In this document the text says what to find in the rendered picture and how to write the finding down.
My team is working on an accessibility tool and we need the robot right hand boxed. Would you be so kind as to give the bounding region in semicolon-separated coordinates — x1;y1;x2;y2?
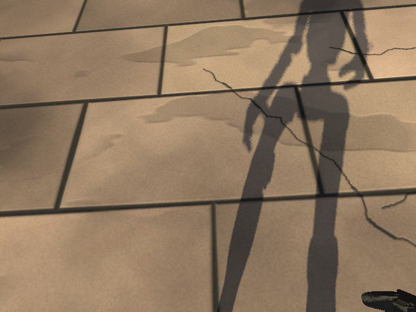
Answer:
361;289;416;312

